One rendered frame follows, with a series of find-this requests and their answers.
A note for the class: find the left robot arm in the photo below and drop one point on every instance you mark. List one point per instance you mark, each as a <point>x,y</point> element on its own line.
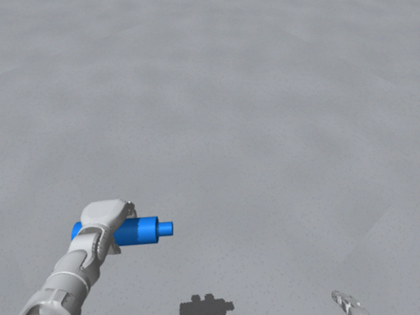
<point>66,289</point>

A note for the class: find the left robot hand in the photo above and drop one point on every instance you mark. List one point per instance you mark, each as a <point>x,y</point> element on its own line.
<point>111,213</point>

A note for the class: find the bottle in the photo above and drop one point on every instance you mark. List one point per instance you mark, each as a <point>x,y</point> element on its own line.
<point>137,231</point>

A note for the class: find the right robot hand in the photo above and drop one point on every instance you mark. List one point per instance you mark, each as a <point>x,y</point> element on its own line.
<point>349,304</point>

